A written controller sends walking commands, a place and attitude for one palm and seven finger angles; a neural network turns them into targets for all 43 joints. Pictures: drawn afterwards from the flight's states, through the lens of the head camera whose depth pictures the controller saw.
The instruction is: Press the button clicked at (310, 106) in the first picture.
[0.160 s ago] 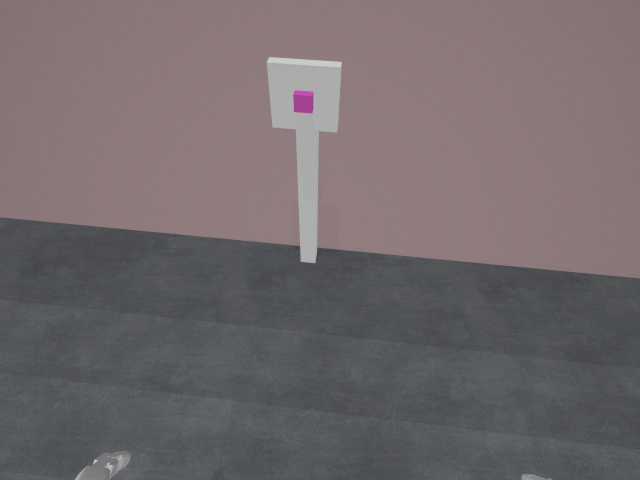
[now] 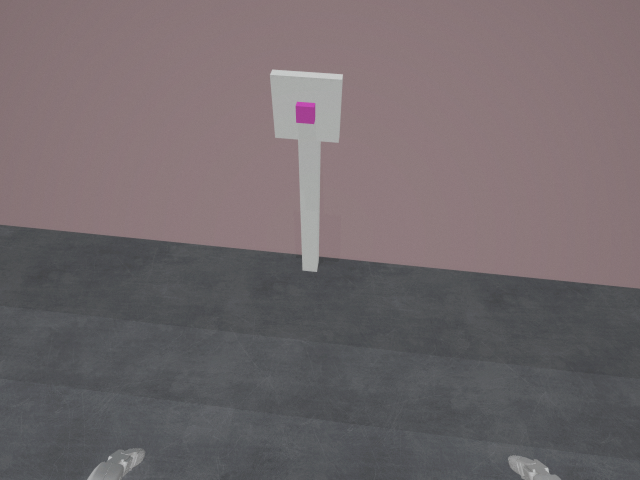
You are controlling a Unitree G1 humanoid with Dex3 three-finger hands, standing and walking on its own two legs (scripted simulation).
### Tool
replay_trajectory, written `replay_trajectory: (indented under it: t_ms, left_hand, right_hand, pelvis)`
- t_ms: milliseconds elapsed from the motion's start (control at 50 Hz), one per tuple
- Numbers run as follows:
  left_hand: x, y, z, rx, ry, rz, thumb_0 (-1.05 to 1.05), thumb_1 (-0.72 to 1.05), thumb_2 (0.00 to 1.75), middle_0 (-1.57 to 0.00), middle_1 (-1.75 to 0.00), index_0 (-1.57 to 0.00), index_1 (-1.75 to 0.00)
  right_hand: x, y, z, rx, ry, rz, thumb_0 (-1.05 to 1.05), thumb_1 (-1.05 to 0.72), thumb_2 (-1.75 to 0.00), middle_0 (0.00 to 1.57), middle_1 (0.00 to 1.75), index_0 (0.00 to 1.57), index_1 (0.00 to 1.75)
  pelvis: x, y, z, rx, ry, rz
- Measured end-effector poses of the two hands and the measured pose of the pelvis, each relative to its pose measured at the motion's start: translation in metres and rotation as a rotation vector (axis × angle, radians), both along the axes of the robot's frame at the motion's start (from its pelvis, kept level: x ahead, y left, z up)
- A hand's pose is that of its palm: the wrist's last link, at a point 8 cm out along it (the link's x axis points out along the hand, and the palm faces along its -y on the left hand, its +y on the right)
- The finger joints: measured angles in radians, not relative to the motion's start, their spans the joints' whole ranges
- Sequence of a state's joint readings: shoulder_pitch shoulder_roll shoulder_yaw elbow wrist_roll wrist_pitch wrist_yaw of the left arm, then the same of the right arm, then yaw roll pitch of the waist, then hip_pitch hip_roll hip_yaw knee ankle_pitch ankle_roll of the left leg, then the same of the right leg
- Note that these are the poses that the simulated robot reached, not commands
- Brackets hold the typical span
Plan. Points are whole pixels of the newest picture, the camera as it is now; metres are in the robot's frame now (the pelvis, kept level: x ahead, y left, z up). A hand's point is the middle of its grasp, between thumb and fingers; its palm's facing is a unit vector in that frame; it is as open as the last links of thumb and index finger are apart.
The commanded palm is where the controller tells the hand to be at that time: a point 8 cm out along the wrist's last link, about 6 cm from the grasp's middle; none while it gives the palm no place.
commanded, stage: stand and wait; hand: left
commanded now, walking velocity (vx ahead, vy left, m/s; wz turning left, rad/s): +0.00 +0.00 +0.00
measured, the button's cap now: (305, 112) +0.97 +0.10 -0.04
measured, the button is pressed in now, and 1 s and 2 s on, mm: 0 0 0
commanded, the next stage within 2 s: look at it before walking up in 0.88 s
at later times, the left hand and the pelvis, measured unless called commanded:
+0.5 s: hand out of the picture +0.04 +0.23 -0.15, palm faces -0.01 -0.94 -0.35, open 7.4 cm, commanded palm none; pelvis -0.03 -0.02 +0.01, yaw +0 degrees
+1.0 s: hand out of the picture +0.04 +0.22 -0.15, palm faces -0.03 -0.94 -0.33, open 7.4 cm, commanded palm none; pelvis -0.04 -0.02 +0.01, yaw +0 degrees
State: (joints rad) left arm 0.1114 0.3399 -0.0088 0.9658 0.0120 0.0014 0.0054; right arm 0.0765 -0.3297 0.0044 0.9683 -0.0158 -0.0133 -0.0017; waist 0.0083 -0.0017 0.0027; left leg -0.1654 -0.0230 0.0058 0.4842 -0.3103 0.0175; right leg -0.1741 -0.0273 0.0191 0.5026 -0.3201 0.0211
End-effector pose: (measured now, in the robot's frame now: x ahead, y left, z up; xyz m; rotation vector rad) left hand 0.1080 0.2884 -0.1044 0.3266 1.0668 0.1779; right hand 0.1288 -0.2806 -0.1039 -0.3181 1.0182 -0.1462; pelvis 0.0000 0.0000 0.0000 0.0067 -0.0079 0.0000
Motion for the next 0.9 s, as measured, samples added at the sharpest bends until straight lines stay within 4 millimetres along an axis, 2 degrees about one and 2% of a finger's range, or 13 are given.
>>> replay_trajectory:
  t_ms: [140,340,460,660,900]
  left_hand:
    - [-0.018,-0.008,-0.002,-0.011,0.034,0.017,0.0,0.9,0.9,-0.2,-0.3,-0.2,-0.3]
    - [-0.057,-0.01,-0.005,-0.001,0.117,0.05,0.0,0.9,0.9,-0.2,-0.3,-0.2,-0.3]
    - [-0.073,-0.012,-0.004,0.004,0.143,0.058,0.0,0.9,0.9,-0.2,-0.3,-0.2,-0.3]
    - [-0.079,-0.019,-0.003,0.0,0.138,0.049,0.0,0.9,0.9,-0.2,-0.3,-0.2,-0.3]
    - [-0.078,-0.025,-0.006,-0.013,0.135,0.037,0.0,0.9,0.9,-0.2,-0.3,-0.2,-0.3]
  right_hand:
    - [-0.009,-0.006,0.0,0.001,0.022,-0.004,0.01,-0.91,-0.9,0.2,0.3,0.21,0.3]
    - [-0.05,-0.026,-0.006,-0.015,0.121,-0.038,0.01,-0.91,-0.9,0.2,0.3,0.21,0.3]
    - [-0.074,-0.034,-0.009,-0.015,0.165,-0.057,0.01,-0.91,-0.9,0.2,0.3,0.21,0.3]
    - [-0.098,-0.037,-0.012,-0.004,0.196,-0.07,0.01,-0.91,-0.9,0.2,0.3,0.2,0.3]
    - [-0.109,-0.036,-0.012,0.001,0.213,-0.08,0.01,-0.91,-0.9,0.2,0.3,0.2,0.3]
  pelvis:
    - [-0.005,-0.006,0.003,0.002,-0.008,0.001]
    - [-0.016,-0.015,0.006,0.001,-0.019,0.003]
    - [-0.023,-0.02,0.007,0.0,-0.025,0.002]
    - [-0.034,-0.025,0.008,-0.001,-0.027,0.0]
    - [-0.038,-0.026,0.009,-0.002,-0.018,-0.004]
